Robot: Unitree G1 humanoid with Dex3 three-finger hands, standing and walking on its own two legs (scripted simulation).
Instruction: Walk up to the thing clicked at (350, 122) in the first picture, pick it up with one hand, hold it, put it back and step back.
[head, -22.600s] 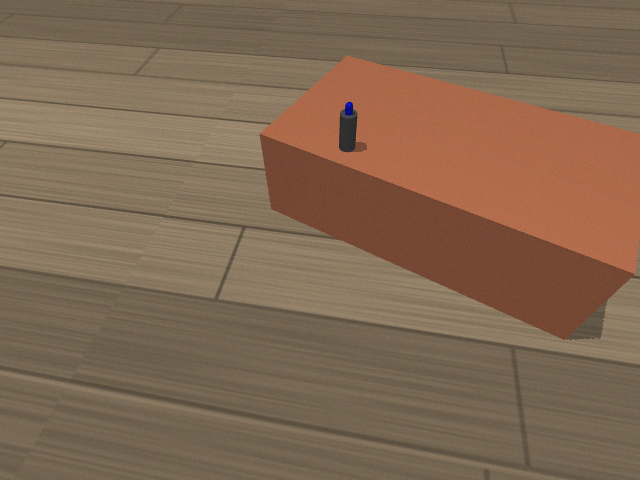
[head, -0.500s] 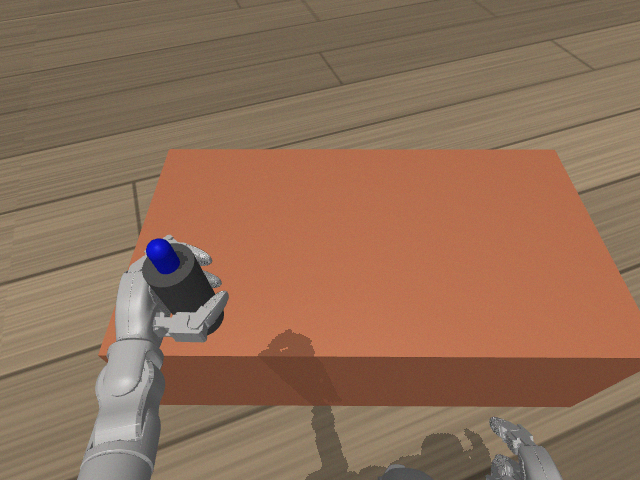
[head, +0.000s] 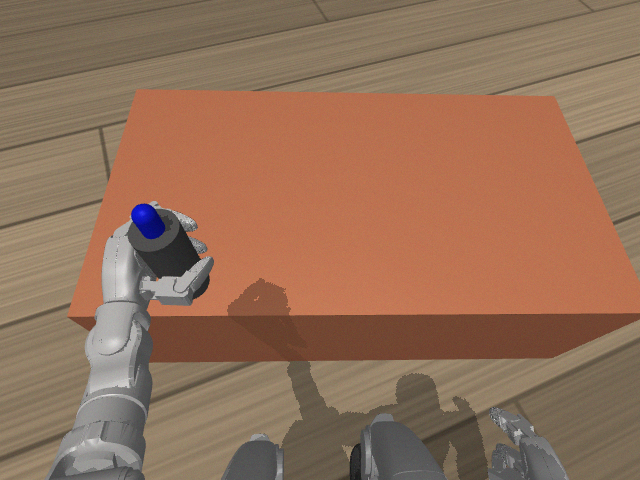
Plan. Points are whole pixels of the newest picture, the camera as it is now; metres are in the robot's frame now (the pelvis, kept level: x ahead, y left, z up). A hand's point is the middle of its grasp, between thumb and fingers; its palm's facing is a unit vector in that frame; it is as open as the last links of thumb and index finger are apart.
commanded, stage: crouch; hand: left
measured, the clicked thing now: (168, 251) +0.38 +0.18 +0.03
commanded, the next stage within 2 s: lower in 0.86 s
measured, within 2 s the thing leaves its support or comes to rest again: rests again in 1.88 s
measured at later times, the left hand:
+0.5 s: hand (206, 252) +0.44 +0.17 -0.10, palm faces +0.04 -1.00 -0.01, open 7.7 cm
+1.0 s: hand (213, 251) +0.47 +0.17 -0.14, palm faces +0.04 -1.00 -0.01, open 7.7 cm
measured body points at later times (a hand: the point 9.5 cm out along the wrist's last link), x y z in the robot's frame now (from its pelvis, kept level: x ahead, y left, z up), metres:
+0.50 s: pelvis -0.03 +0.00 -0.10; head +0.14 +0.02 +0.32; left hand +0.44 +0.22 -0.09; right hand +0.03 -0.26 -0.23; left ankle +0.00 +0.11 -0.67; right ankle +0.05 -0.12 -0.67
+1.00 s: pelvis -0.04 +0.01 -0.14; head +0.15 +0.03 +0.26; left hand +0.46 +0.22 -0.14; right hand +0.02 -0.26 -0.27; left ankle +0.00 +0.11 -0.67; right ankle +0.05 -0.12 -0.67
